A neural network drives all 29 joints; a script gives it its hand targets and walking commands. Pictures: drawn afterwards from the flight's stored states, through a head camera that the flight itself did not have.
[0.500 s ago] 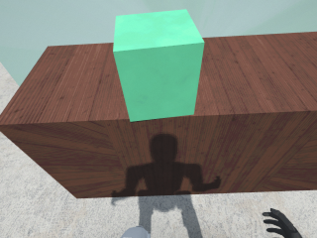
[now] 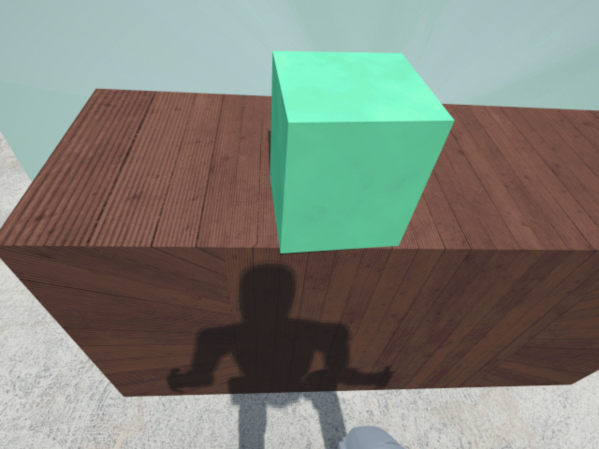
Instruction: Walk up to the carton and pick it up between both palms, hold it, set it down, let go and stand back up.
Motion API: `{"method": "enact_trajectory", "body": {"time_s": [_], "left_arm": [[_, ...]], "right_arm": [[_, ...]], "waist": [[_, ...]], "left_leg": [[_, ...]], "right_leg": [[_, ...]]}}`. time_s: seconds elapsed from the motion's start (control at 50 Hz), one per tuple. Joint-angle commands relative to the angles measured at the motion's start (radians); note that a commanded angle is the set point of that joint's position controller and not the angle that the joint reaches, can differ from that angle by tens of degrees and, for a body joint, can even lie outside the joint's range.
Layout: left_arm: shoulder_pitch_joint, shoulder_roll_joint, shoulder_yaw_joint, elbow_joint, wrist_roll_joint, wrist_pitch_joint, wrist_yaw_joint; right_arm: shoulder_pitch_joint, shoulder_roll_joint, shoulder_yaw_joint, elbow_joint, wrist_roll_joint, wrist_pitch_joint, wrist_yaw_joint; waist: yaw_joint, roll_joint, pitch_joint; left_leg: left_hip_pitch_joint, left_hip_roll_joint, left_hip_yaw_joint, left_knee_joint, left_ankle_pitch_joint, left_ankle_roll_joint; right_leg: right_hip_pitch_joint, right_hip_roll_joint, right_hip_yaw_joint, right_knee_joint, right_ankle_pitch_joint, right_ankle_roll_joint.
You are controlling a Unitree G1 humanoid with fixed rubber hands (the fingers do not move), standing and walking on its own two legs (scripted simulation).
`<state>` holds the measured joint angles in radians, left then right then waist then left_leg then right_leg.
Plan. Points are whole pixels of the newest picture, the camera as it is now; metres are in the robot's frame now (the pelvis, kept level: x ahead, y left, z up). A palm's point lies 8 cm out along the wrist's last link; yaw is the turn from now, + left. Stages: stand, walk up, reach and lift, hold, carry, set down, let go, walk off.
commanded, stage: walk up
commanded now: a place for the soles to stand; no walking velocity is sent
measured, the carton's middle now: (340, 155) +0.52 -0.05 +0.12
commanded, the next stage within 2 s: reach and lift in 1.68 s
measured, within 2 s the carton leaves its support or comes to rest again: neither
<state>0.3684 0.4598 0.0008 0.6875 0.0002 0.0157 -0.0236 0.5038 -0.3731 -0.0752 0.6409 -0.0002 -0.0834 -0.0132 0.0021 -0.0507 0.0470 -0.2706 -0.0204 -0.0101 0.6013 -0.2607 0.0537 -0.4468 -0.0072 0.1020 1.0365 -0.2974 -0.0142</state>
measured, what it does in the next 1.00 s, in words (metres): steps on the spot: right foot, then left foot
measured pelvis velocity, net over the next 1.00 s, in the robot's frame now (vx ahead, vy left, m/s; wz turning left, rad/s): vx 0.03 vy -0.07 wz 0.03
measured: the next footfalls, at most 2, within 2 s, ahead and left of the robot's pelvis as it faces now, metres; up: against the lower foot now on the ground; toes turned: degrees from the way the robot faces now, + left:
right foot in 0.24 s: +0.14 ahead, -0.19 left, +0.00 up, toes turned +2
left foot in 0.56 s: +0.07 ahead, +0.06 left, +0.00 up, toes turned +2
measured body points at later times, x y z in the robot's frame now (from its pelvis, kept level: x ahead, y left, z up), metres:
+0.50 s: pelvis +0.02 -0.08 -0.01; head +0.04 -0.09 +0.44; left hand +0.12 +0.23 -0.09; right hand +0.08 -0.39 -0.11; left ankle +0.02 +0.06 -0.71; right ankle +0.10 -0.19 -0.73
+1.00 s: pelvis +0.03 -0.07 -0.01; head +0.05 -0.06 +0.44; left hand +0.16 +0.24 -0.10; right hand +0.18 -0.37 -0.09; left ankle +0.03 +0.05 -0.73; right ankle +0.10 -0.19 -0.73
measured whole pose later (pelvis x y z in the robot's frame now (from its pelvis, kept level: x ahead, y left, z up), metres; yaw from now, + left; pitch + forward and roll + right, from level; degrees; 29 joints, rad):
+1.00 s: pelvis +0.03 -0.07 -0.01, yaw +2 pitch -1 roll +0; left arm 0.22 0.42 0.00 0.72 0.00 -0.03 -0.02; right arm 0.22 -0.37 -0.05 0.71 0.00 -0.04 0.00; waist -0.01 -0.02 0.03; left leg -0.31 0.00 -0.01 0.68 -0.36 0.00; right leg -0.39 -0.01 0.00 0.66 -0.25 -0.02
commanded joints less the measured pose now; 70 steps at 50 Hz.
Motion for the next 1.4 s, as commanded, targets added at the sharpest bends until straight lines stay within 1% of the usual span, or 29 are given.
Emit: {"method": "enact_trajectory", "body": {"time_s": [0.0, 0.06, 0.14, 0.16, 0.18, 0.2, 0.22, 0.24, 0.32, 0.34, 0.38, 0.42, 0.46, 0.5, 0.52, 0.56, 0.58, 0.66, 0.68, 0.72, 0.76, 0.84, 0.86, 0.94, 1.04, 1.18, 1.26, 1.28, 1.38], "left_arm": [[-0.023, 0.187, 0.108, -0.013, 0.028, -0.020, 0.000], [-0.019, 0.192, 0.113, 0.007, 0.041, -0.025, -0.002], [0.017, 0.153, 0.109, 0.004, 0.039, -0.051, -0.007], [0.058, 0.141, 0.113, 0.031, 0.043, -0.065, 0.001], [0.122, 0.162, 0.124, 0.046, 0.046, -0.065, 0.007], [0.105, 0.174, 0.135, 0.043, 0.055, -0.074, 0.013], [0.030, 0.226, 0.127, 0.010, 0.056, -0.077, 0.017], [-0.053, 0.264, 0.132, -0.037, 0.047, -0.074, 0.022], [-0.118, 0.191, 0.107, -0.030, 0.036, -0.076, 0.019], [-0.096, 0.197, 0.113, -0.030, 0.034, -0.074, 0.016], [-0.050, 0.179, 0.108, -0.012, 0.041, -0.074, 0.012], [-0.062, 0.178, 0.108, -0.009, 0.030, -0.068, 0.012], [-0.090, 0.168, 0.093, -0.004, 0.028, -0.056, 0.013], [-0.126, 0.171, 0.097, -0.019, 0.018, -0.045, 0.011], [-0.127, 0.156, 0.084, -0.016, 0.013, -0.036, 0.008], [-0.126, 0.099, 0.072, 0.008, 0.008, -0.030, 0.007], [-0.131, 0.125, 0.074, 0.007, 0.007, -0.031, 0.008], [-0.062, 0.157, 0.083, 0.046, 0.018, -0.078, 0.013], [-0.091, 0.159, 0.084, 0.046, 0.020, -0.087, 0.014], [-0.189, 0.158, 0.075, 0.017, 0.019, -0.080, 0.017], [-0.176, 0.133, 0.066, 0.039, 0.014, -0.070, 0.018], [-0.178, 0.139, 0.076, 0.035, 0.020, -0.070, 0.009], [-0.186, 0.128, 0.066, 0.049, 0.019, -0.070, 0.009], [-0.195, 0.140, 0.071, 0.052, 0.018, -0.069, 0.009], [-0.192, 0.118, 0.063, 0.061, 0.010, -0.068, 0.006], [-0.192, 0.129, 0.070, 0.071, 0.015, -0.071, 0.006], [-0.199, 0.145, 0.073, 0.051, 0.025, -0.067, 0.004], [-0.207, 0.152, 0.078, 0.045, 0.018, -0.073, 0.005], [-0.214, 0.132, 0.076, 0.042, 0.026, -0.061, -0.001]], "right_arm": [[0.010, -0.321, -0.100, -0.026, -0.018, -0.038, -0.023], [-0.036, -0.328, -0.100, -0.031, -0.017, -0.025, -0.014], [-0.093, -0.318, -0.081, -0.034, -0.032, -0.006, -0.001], [-0.105, -0.288, -0.070, -0.020, -0.021, 0.000, -0.003], [-0.092, -0.239, -0.061, -0.034, -0.022, 0.011, -0.004], [-0.042, -0.159, -0.030, -0.007, -0.005, 0.013, -0.007], [-0.001, -0.145, -0.022, 0.008, -0.015, 0.020, -0.005], [-0.045, -0.215, -0.042, 0.020, -0.016, 0.034, -0.017], [-0.003, -0.236, -0.047, 0.094, -0.014, 0.048, 0.007], [0.004, -0.229, -0.051, 0.092, -0.023, 0.052, 0.008], [-0.057, -0.216, -0.044, 0.097, -0.015, 0.045, 0.008], [-0.103, -0.206, -0.028, 0.076, -0.014, 0.031, 0.004], [-0.089, -0.183, -0.030, 0.102, -0.019, 0.022, -0.002], [-0.043, -0.189, -0.034, 0.116, -0.032, 0.018, -0.007], [-0.069, -0.201, -0.040, 0.116, -0.031, 0.012, -0.012], [-0.144, -0.286, -0.051, 0.083, -0.036, 0.005, -0.019], [-0.182, -0.316, -0.055, 0.066, -0.032, 0.002, -0.016], [-0.242, -0.224, -0.010, 0.057, -0.010, -0.008, -0.006], [-0.207, -0.194, -0.012, 0.068, 0.002, -0.004, -0.002], [-0.143, -0.204, -0.019, 0.100, -0.013, 0.010, -0.011], [-0.234, -0.225, -0.016, 0.097, -0.017, 0.014, -0.009], [-0.247, -0.227, -0.013, 0.105, -0.013, 0.009, -0.001], [-0.285, -0.218, -0.006, 0.104, -0.018, 0.008, 0.002], [-0.281, -0.218, -0.008, 0.099, -0.017, 0.010, -0.003], [-0.319, -0.230, -0.009, 0.103, -0.024, 0.000, 0.001], [-0.340, -0.228, -0.007, 0.105, -0.020, 0.011, -0.001], [-0.286, -0.260, -0.016, 0.113, -0.025, 0.000, 0.003], [-0.289, -0.256, -0.012, 0.104, -0.025, 0.002, 0.005], [-0.314, -0.244, -0.012, 0.091, -0.029, -0.001, 0.004]], "waist": [[-0.043, 0.148, 0.070], [-0.054, 0.170, 0.101], [-0.013, 0.194, 0.038], [0.020, 0.193, 0.030], [0.035, 0.105, -0.045], [0.035, -0.056, -0.079], [-0.026, -0.142, -0.023], [0.006, -0.119, 0.020], [-0.025, -0.056, -0.040], [-0.007, -0.144, -0.033], [0.011, -0.070, -0.059], [0.037, -0.100, -0.051], [0.013, -0.062, -0.080], [-0.026, -0.073, -0.078], [-0.015, -0.027, -0.049], [-0.003, 0.176, -0.033], [0.020, 0.163, 0.046], [0.053, 0.124, -0.126], [0.022, 0.028, -0.219], [-0.039, 0.067, -0.183], [-0.008, 0.074, -0.090], [-0.003, 0.067, -0.133], [0.006, 0.124, -0.137], [0.003, 0.038, -0.110], [0.022, 0.127, -0.105], [0.026, 0.137, -0.099], [0.001, 0.038, -0.129], [0.008, 0.113, -0.135], [0.017, 0.107, -0.077]], "left_leg": [[0.131, 0.270, -0.392, -0.361, -0.273, 0.042], [0.090, 0.305, -0.417, -0.343, -0.334, 0.080], [-0.131, 0.248, -0.215, -0.193, -0.179, 0.150], [-0.221, 0.227, -0.148, -0.107, -0.108, 0.127], [-0.246, 0.200, -0.155, 0.038, -0.107, 0.085], [-0.282, 0.125, -0.073, 0.167, -0.123, 0.035], [-0.361, 0.003, 0.004, 0.318, -0.288, -0.038], [-0.313, 0.017, -0.055, 0.377, -0.309, -0.034], [-0.184, 0.037, -0.021, 0.372, -0.201, -0.019], [-0.192, 0.029, -0.010, 0.360, -0.209, -0.022], [-0.204, 0.034, -0.024, 0.292, -0.250, -0.008], [-0.188, 0.055, -0.006, 0.119, -0.277, -0.036], [-0.069, 0.022, 0.026, 0.013, -0.193, -0.009], [0.044, 0.010, 0.012, -0.018, -0.113, 0.003], [0.109, 0.035, -0.022, -0.077, -0.074, 0.013], [0.030, 0.274, -0.454, -0.289, -0.377, 0.104], [-0.098, 0.323, -0.481, -0.331, -0.451, 0.142], [-0.053, 0.165, -0.111, -0.013, 0.284, 0.025], [-0.016, 0.112, -0.092, 0.044, 0.249, -0.001], [0.056, 0.093, -0.061, 0.005, -0.017, 0.002], [0.015, 0.155, -0.169, -0.078, -0.016, 0.034], [-0.038, 0.155, -0.152, -0.090, -0.063, 0.040], [-0.028, 0.139, -0.144, -0.085, -0.061, 0.027], [-0.028, 0.133, -0.135, -0.072, 0.014, 0.024], [-0.038, 0.152, -0.160, -0.111, 0.003, 0.025], [-0.068, 0.142, -0.144, -0.107, -0.006, 0.016], [-0.021, 0.155, -0.173, -0.128, -0.106, 0.029], [-0.022, 0.140, -0.143, -0.105, -0.081, 0.027], [-0.055, 0.151, -0.181, -0.150, -0.153, 0.033]], "right_leg": [[-0.244, -0.041, 0.012, -0.051, 0.028, 0.022], [-0.221, -0.050, -0.015, -0.115, -0.009, 0.027], [0.096, -0.029, -0.098, -0.375, -0.058, -0.007], [0.241, -0.020, -0.095, -0.441, -0.005, -0.018], [0.367, -0.015, -0.015, -0.493, -0.026, -0.025], [0.375, -0.100, 0.105, -0.588, -0.065, -0.059], [0.275, -0.266, 0.458, -0.768, -0.335, -0.106], [0.110, -0.330, 0.501, -0.852, -0.598, -0.140], [0.085, -0.206, 0.276, -0.763, -0.406, -0.156], [0.100, -0.202, 0.235, -0.768, -0.415, -0.137], [0.156, -0.221, 0.280, -0.741, -0.383, -0.163], [0.191, -0.220, 0.209, -0.681, -0.213, -0.190], [0.149, -0.197, 0.173, -0.638, -0.146, -0.163], [0.011, -0.200, 0.151, -0.625, -0.298, -0.129], [-0.067, -0.180, 0.112, -0.581, -0.274, -0.104], [-0.101, -0.033, -0.006, -0.341, -0.184, -0.015], [-0.047, -0.008, -0.056, -0.256, -0.155, -0.022], [0.282, -0.085, 0.024, -0.510, 0.247, -0.056], [0.298, -0.134, 0.100, -0.534, 0.304, -0.084], [0.165, -0.171, 0.140, -0.527, 0.192, -0.109], [0.087, -0.112, 0.057, -0.519, 0.025, -0.075], [0.177, -0.087, 0.049, -0.532, -0.038, -0.069], [0.167, -0.111, 0.060, -0.533, 0.032, -0.081], [0.159, -0.098, 0.056, -0.510, 0.074, -0.076], [0.167, -0.082, 0.030, -0.499, 0.063, -0.070], [0.187, -0.092, 0.044, -0.505, 0.084, -0.069], [0.173, -0.084, 0.044, -0.527, -0.016, -0.066], [0.156, -0.101, 0.063, -0.532, -0.038, -0.082], [0.127, -0.072, 0.039, -0.500, -0.092, -0.076]]}}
